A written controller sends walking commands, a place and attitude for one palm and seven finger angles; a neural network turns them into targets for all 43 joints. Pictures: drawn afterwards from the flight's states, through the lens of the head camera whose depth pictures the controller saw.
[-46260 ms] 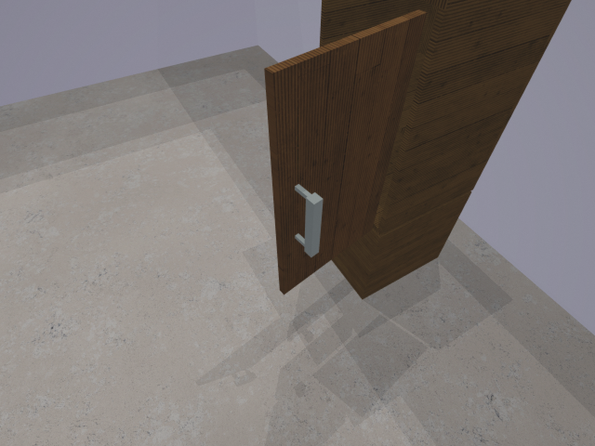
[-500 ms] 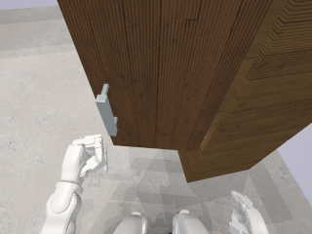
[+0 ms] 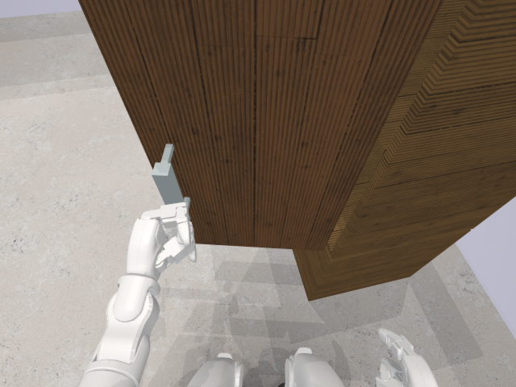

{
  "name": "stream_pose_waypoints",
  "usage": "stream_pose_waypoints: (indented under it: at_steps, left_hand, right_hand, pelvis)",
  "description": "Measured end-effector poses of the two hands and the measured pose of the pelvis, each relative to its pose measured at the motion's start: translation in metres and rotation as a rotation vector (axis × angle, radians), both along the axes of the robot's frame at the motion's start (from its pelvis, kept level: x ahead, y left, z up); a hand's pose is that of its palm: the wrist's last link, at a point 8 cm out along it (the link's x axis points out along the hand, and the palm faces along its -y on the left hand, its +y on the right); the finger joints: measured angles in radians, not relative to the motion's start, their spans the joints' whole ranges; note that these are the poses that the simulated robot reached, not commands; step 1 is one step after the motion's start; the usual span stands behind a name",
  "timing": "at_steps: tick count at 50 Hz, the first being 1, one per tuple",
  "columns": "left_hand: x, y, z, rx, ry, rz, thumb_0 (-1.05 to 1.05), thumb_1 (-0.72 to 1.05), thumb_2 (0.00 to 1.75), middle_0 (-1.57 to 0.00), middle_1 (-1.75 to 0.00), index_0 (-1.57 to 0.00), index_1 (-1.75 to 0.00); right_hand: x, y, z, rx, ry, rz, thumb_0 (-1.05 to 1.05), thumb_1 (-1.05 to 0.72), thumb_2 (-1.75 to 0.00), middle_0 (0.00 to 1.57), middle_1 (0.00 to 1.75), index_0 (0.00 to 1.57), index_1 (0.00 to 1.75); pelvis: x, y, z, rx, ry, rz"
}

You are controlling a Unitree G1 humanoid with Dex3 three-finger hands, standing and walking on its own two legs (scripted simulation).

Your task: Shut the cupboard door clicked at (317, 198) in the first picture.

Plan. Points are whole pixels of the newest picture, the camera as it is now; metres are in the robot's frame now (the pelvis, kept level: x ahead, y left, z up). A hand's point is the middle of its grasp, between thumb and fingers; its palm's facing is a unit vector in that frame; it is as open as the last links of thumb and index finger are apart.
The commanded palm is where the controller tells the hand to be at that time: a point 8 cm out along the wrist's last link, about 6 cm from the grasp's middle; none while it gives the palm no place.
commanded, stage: bring the fist close to the handle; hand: left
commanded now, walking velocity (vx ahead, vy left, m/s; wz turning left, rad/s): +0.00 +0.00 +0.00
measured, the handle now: (176, 189) +0.42 +0.16 +0.03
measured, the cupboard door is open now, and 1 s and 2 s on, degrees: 74 64 45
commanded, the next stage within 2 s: push the door shut along its arc in 0.20 s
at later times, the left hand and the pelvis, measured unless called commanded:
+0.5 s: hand (192, 239) +0.33 +0.12 +0.03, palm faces -0.08 -1.00 -0.05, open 3.1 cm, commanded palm +0.32 +0.17 +0.04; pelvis -0.01 -0.01 +0.00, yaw +1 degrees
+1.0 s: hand (199, 202) +0.39 +0.11 +0.03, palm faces -0.18 -0.98 -0.05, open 3.1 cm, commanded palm +0.39 +0.15 +0.04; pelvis -0.02 +0.00 -0.01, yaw +1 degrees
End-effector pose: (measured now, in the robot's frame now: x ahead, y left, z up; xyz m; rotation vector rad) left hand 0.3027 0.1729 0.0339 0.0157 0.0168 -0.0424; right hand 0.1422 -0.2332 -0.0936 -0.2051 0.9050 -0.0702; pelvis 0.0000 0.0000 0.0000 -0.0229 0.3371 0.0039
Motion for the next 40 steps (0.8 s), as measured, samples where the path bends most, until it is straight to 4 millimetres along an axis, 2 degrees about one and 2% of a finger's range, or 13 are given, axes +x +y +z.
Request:
stream_pose_waypoints:
  at_steps: [7, 18, 28, 40]
  left_hand:
    - [-0.009, 0.002, -0.002, 0.002, -0.003, 0.013, 0.02, 0.90, 0.90, -1.30, -1.50, -1.29, -1.50]
    - [-0.012, -0.002, -0.002, 0.008, -0.012, -0.003, 0.02, 0.90, 0.90, -1.30, -1.50, -1.30, -1.50]
    - [0.018, -0.003, 0.003, 0.028, -0.032, -0.057, 0.02, 0.90, 0.90, -1.30, -1.50, -1.30, -1.50]
    - [0.044, 0.000, 0.004, 0.035, -0.023, -0.096, 0.02, 0.90, 0.90, -1.33, -1.50, -1.31, -1.50]
  right_hand:
    - [-0.003, -0.004, 0.000, -0.009, 0.014, 0.000, 0.01, -0.91, -0.90, 0.20, 0.30, 0.20, 0.30]
    - [0.005, -0.005, 0.000, -0.013, -0.018, 0.013, 0.01, -0.91, -0.90, 0.20, 0.30, 0.20, 0.30]
    - [-0.002, -0.007, -0.004, -0.018, -0.005, 0.003, 0.01, -0.91, -0.90, 0.20, 0.30, 0.20, 0.30]
    - [-0.040, -0.019, -0.012, -0.041, 0.104, -0.040, 0.01, -0.91, -0.90, 0.20, 0.30, 0.20, 0.30]
  pelvis:
    - [-0.001, -0.002, 0.001, 0.002, -0.004, 0.003]
    - [-0.006, -0.004, -0.002, 0.003, -0.012, 0.008]
    - [-0.011, -0.006, -0.004, 0.000, -0.007, 0.014]
    - [-0.015, -0.005, -0.003, 0.001, 0.003, 0.018]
